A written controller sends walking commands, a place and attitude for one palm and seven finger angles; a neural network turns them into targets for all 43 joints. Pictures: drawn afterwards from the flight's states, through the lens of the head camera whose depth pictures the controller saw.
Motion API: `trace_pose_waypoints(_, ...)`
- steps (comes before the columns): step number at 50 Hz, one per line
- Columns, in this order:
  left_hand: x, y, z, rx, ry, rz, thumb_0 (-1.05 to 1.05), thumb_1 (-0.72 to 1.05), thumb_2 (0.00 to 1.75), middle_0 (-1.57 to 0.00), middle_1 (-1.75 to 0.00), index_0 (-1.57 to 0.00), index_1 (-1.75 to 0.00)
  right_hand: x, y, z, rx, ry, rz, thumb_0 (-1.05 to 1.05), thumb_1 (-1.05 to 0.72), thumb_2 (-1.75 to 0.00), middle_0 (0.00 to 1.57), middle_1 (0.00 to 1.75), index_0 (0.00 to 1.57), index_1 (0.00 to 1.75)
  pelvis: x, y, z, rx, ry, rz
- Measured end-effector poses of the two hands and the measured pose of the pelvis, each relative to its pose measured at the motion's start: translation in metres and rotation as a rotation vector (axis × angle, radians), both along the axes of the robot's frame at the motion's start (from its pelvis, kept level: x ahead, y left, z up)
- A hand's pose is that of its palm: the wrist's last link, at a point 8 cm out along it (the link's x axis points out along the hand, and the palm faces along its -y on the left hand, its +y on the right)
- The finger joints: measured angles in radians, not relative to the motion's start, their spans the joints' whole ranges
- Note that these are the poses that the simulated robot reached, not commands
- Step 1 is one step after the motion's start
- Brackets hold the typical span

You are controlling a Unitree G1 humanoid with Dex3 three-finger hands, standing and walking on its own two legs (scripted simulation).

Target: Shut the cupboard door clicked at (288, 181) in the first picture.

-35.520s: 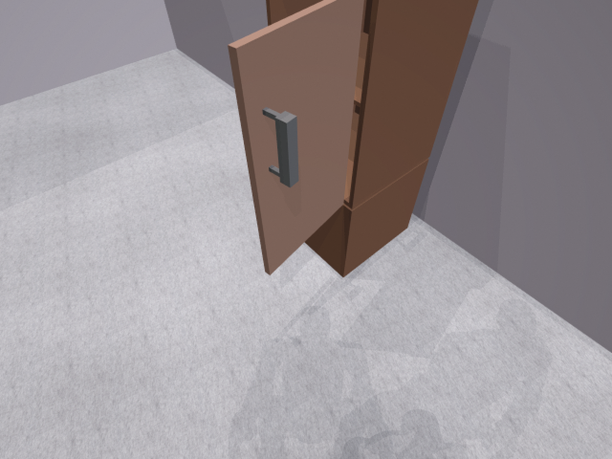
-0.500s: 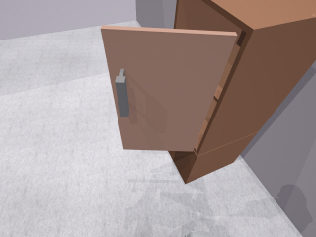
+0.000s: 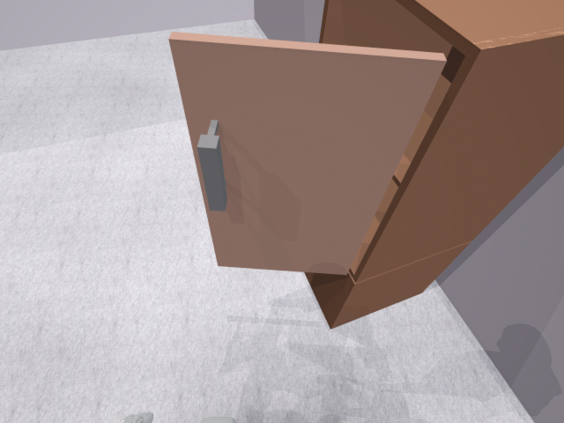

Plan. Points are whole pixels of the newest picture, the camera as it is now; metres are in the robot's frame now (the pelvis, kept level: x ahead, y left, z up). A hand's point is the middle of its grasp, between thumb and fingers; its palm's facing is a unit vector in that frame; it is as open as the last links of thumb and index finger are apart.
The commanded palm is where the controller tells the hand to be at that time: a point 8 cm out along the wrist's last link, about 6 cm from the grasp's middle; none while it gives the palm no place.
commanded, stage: come to a stop and stand still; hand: left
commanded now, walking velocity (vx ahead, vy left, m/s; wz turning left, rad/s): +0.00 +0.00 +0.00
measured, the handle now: (216, 166) +0.47 +0.14 +0.07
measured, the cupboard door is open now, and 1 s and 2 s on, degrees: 66 66 66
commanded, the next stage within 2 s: look again from close up in 0.78 s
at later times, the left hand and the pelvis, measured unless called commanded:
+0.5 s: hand out of the picture -0.03 +0.20 -0.16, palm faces -0.03 -0.98 -0.21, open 7.4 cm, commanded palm none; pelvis -0.03 +0.03 +0.01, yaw -3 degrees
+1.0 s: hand out of the picture -0.04 +0.19 -0.17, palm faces -0.03 -0.98 -0.20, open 7.4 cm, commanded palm none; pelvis -0.04 +0.01 +0.01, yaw -1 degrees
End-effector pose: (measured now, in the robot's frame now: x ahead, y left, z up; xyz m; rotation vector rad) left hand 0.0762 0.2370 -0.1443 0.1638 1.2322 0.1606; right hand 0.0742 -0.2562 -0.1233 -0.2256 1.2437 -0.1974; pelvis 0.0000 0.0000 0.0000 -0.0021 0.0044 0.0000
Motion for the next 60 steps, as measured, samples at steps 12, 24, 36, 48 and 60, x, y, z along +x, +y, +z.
trace_pose_waypoints(12,-0.069,0.047,0.004,0.002,0.129,0.044,0.01,0.91,0.9,-0.19,-0.3,-0.2,-0.3,-0.019,0.055,0.012,0.017,-0.023,0.044,0.0,-0.91,-0.9,0.2,0.3,0.2,0.3,-0.017,0.031,0.011,-0.015,0.006,-0.023)
trace_pose_waypoints(24,-0.109,0.02,0.016,0.007,0.2,-0.014,0.01,0.91,0.9,-0.19,-0.3,-0.2,-0.3,-0.083,0.057,-0.012,0.101,0.054,-0.076,-0.01,-0.93,-0.9,0.21,0.3,0.2,0.3,-0.031,0.03,0.011,0.011,0.001,-0.05)
trace_pose_waypoints(36,-0.112,-0.011,0.005,-0.055,0.174,-0.038,0.02,0.92,0.9,-0.2,-0.3,-0.2,-0.3,-0.162,0.049,-0.004,0.083,0.215,-0.134,0.0,-0.91,-0.9,0.2,0.3,0.2,0.3,-0.039,0.015,0.014,0.009,-0.03,-0.048)
trace_pose_waypoints(48,-0.121,-0.009,0.008,-0.037,0.185,-0.039,0.01,0.91,0.9,-0.2,-0.3,-0.2,-0.3,-0.166,0.056,-0.011,0.114,0.222,-0.11,0.0,-0.91,-0.9,0.2,0.3,0.2,0.3,-0.042,0.014,0.009,0.002,-0.01,-0.02)
trace_pose_waypoints(60,-0.085,0.027,0.012,0.051,0.029,-0.026,0.01,0.91,0.9,-0.2,-0.3,-0.2,-0.3,-0.065,0.039,-0.01,0.059,-0.058,-0.024,0.0,-0.91,-0.9,0.2,0.3,0.2,0.3,-0.038,0.021,0.002,-0.003,-0.029,-0.027)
